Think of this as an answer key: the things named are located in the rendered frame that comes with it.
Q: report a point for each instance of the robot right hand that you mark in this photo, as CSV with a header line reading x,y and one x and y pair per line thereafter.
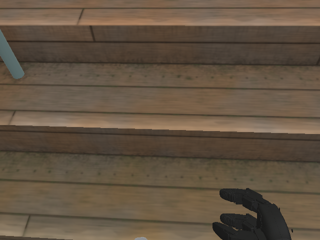
x,y
269,224

